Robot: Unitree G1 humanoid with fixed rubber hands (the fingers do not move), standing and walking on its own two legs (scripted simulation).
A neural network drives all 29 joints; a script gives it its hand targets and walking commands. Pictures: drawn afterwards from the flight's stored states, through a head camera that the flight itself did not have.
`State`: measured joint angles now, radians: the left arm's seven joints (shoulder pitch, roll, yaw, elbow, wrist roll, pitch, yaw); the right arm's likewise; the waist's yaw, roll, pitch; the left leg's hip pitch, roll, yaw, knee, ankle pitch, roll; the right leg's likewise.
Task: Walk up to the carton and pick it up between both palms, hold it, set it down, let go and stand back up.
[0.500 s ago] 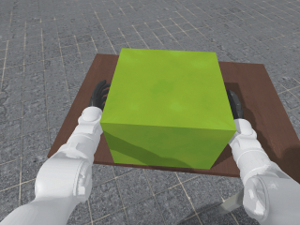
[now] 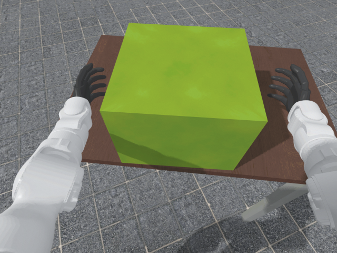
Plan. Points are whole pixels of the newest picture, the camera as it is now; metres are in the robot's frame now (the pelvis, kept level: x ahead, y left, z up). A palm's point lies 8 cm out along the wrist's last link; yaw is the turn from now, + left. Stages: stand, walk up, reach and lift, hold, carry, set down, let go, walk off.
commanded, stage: set down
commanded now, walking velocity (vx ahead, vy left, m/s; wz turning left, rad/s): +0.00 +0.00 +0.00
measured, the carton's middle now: (181, 97) +0.50 +0.00 +0.07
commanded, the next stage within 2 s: none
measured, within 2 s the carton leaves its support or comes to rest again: neither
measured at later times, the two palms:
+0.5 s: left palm (61, 56) +0.48 +0.25 +0.20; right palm (318, 64) +0.47 -0.24 +0.21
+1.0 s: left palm (57, 67) +0.45 +0.25 +0.20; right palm (319, 84) +0.43 -0.24 +0.19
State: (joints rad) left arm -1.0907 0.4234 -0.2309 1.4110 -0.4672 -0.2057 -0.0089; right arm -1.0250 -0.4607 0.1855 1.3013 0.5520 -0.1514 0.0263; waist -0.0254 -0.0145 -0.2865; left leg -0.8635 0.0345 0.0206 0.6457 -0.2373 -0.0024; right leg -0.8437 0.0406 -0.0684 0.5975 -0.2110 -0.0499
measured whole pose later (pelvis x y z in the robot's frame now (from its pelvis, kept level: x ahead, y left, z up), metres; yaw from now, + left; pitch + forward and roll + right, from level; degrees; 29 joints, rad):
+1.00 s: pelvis +0.02 +0.01 +0.03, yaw +1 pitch +8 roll -1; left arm -0.89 0.49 0.01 0.82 -0.31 0.35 -0.04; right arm -0.82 -0.48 0.06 0.84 0.49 0.23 -0.02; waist -0.04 -0.02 -0.10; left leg -0.35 0.01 0.01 0.38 -0.17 0.00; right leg -0.32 0.04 -0.05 0.32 -0.14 -0.04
